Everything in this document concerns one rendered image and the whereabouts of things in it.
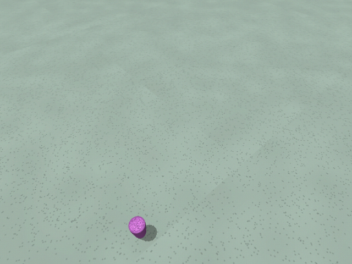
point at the cup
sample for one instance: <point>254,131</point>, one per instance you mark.
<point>137,226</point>

